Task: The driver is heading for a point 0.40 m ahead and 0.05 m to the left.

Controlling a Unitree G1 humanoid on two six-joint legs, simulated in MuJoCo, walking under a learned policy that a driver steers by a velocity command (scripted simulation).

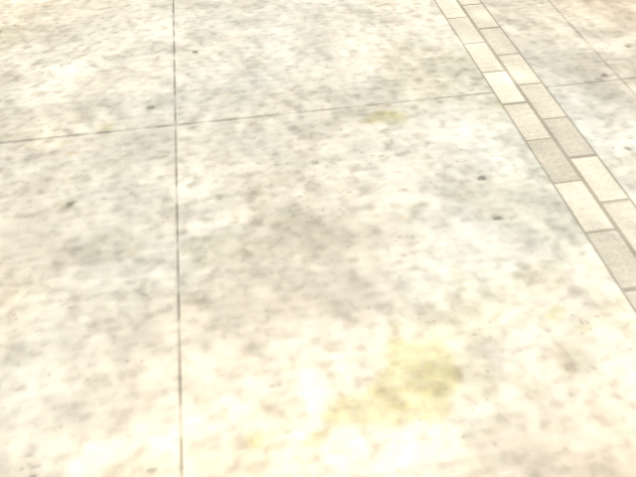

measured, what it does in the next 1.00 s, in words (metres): walks ahead: right foot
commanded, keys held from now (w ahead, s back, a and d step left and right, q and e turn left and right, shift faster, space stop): w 0.52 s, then no key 0.48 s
